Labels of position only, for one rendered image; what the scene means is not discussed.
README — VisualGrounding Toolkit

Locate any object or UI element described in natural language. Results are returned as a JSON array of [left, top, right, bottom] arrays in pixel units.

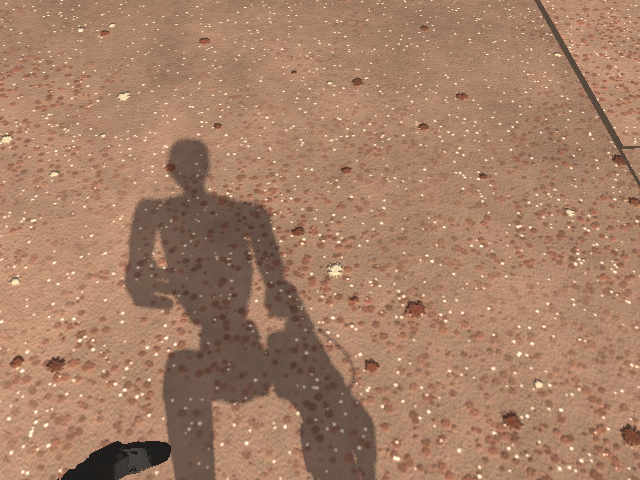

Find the robot left hand
[[57, 441, 171, 480]]

